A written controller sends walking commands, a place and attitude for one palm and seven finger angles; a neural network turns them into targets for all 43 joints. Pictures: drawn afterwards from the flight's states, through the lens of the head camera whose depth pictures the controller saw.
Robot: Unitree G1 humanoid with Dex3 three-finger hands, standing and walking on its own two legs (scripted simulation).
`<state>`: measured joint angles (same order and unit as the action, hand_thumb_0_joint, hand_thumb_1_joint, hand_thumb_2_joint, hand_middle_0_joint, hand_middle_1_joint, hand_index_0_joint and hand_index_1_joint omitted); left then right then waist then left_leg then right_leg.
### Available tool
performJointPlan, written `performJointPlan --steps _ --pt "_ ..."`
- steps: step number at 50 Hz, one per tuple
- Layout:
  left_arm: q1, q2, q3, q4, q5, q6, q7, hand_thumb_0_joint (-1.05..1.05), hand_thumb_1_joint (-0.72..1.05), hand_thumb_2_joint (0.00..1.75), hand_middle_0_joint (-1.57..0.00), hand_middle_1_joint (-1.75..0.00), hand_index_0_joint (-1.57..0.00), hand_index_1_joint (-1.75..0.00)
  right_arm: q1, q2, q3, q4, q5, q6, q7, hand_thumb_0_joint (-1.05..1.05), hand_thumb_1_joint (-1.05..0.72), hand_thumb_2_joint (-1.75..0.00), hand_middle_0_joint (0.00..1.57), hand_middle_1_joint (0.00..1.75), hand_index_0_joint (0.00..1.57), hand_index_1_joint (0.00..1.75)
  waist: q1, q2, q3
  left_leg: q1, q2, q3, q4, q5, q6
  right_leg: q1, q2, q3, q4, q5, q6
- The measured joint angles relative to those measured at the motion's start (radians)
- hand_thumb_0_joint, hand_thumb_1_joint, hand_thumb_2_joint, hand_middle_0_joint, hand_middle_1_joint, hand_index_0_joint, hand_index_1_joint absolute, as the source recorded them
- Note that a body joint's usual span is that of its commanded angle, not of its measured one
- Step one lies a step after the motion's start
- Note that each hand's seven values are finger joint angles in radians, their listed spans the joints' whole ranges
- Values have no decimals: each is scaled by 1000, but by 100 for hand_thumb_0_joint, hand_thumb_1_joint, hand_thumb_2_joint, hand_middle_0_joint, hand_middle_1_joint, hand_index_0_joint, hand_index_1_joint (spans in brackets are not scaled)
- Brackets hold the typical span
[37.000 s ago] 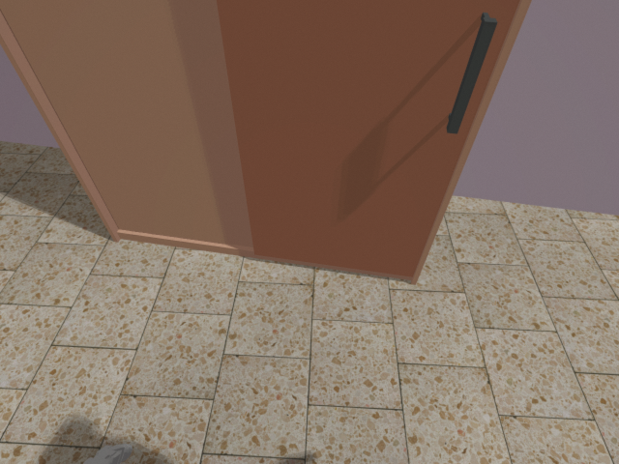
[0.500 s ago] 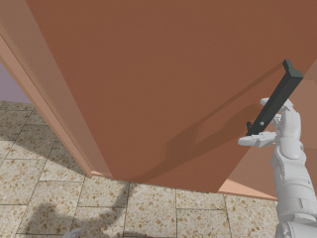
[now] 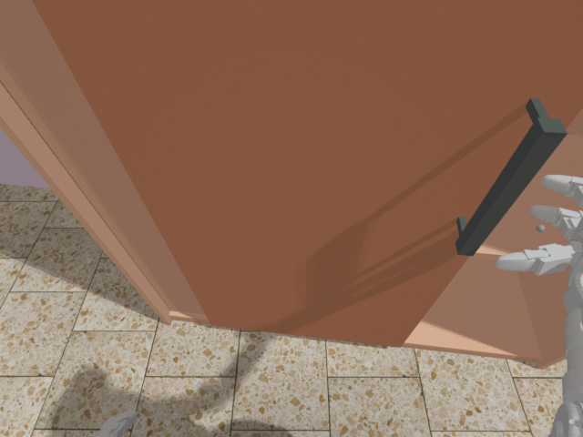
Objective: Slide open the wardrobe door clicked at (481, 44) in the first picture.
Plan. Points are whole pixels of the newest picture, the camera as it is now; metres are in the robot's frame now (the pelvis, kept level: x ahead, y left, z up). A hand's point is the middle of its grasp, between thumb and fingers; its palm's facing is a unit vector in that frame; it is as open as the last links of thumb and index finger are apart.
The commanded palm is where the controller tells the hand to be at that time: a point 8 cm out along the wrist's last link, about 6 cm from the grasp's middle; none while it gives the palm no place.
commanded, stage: slip the hand off the handle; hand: right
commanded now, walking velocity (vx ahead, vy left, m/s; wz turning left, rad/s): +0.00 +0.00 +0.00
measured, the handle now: (495, 188) +0.45 -0.24 +0.10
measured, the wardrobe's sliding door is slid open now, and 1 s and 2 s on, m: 0.45 0.45 0.45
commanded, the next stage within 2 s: draw the hand back to the body in 0.76 s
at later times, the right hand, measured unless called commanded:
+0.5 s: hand (566, 280) +0.32 -0.31 +0.07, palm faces +0.33 +0.92 -0.20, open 14.6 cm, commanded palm +0.27 -0.34 +0.09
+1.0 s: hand (574, 313) +0.27 -0.28 +0.10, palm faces +0.19 +0.98 -0.05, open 14.7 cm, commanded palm +0.22 -0.33 +0.10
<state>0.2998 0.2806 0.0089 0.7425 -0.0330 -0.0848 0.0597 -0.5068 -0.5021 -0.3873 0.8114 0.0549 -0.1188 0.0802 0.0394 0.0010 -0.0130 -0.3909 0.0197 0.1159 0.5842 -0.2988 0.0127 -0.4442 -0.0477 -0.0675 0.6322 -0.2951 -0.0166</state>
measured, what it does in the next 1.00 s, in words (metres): stands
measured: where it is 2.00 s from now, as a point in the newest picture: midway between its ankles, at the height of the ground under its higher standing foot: outside the picture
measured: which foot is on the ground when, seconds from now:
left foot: down 0.00-1.00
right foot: down 0.00-1.00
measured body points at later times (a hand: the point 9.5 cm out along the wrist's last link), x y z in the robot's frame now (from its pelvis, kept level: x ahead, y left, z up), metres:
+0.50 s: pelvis +0.01 -0.01 +0.00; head +0.03 -0.01 +0.45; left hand +0.13 +0.25 -0.10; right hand +0.30 -0.35 +0.09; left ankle +0.00 +0.11 -0.73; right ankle +0.01 -0.11 -0.73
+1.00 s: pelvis -0.01 +0.00 +0.00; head +0.01 +0.00 +0.45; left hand +0.17 +0.24 -0.08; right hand +0.25 -0.33 +0.10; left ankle +0.00 +0.11 -0.73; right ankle +0.01 -0.11 -0.73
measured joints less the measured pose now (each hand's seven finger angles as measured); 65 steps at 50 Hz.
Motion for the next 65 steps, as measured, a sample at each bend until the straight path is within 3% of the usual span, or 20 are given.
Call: performJointPlan --steps 7,15,23,32,45,49,52,54,57,60,65 --pt "26 4 7 -17 -1 0 -2 0 90 90 -20 -30 -20 -30 31 -41 -50 -10 10 -28 47 -2 55 -20 25 114 26 115 11 2 -4 -25 -6 -12 15 -6 0 -21 -8 -10 20 -14 0" --pt "39 -7 9 -40 -10 0 -10 1 90 90 -20 -30 -20 -30 221 25 -43 -219 56 14 53 -2 55 -20 25 114 26 115 3 -15 -23 -3 -3 -27 16 -16 -9 6 -5 -24 19 -29 -6" --pt "-19 -34 -11 -49 -2 -29 3 1 90 90 -20 -30 -20 -30 364 82 -31 -381 67 40 20 -2 55 -20 25 114 26 115 -27 -19 -22 35 0 -19 11 -18 -10 38 -1 -16 18 -29 -6" --pt "-96 -31 -32 -58 -9 -67 28 1 90 90 -20 -30 -21 -30 420 89 -3 -446 99 70 52 -2 55 -20 25 114 26 115 -66 -25 -15 70 7 3 3 -13 -7 64 9 6 7 -14 -4" --pt "-111 -22 -41 -55 -8 -115 48 1 90 90 -20 -30 -21 -30 470 98 7 -506 108 66 65 -2 55 -20 25 114 26 115 -83 -23 11 87 7 20 1 -6 3 78 10 23 -2 5 5" --pt "-103 -20 -52 -29 -14 -137 61 1 90 90 -20 -30 -21 -30 451 113 -1 -496 229 10 200 -2 55 -20 24 114 25 115 -79 -24 24 103 5 22 -7 -2 6 94 9 26 -10 9 7" --pt "-96 -19 -60 -33 -17 -145 64 1 90 90 -20 -30 -21 -30 456 85 -20 -477 280 -29 337 -2 55 -20 25 114 25 115 -65 -23 22 104 1 14 0 -4 8 101 4 18 -7 7 9" --pt "-87 -17 -59 -50 -22 -150 59 1 90 90 -20 -30 -21 -30 471 60 -37 -474 305 -25 392 -2 55 -20 25 114 26 115 -55 -24 20 100 -1 4 8 -7 8 104 1 9 -4 3 10" --pt "-69 -9 -53 -79 -28 -161 48 1 90 90 -20 -30 -21 -30 513 40 -72 -498 336 8 414 -2 55 -20 25 114 26 115 -48 -28 12 95 -3 -7 18 -11 8 106 -2 -2 -1 -1 10" --pt "-51 1 -45 -96 -36 -170 41 1 90 90 -20 -30 -21 -30 562 43 -96 -543 357 35 397 -2 55 -20 25 114 26 115 -52 -33 3 95 -4 -12 23 -13 6 108 -3 -6 4 -5 10" --pt "-48 14 -38 -88 -42 -187 49 1 90 90 -20 -30 -20 -30 606 86 -71 -634 348 51 359 -2 55 -20 25 114 25 115 -74 -41 10 117 -2 -4 16 -11 3 121 -1 2 9 -7 6"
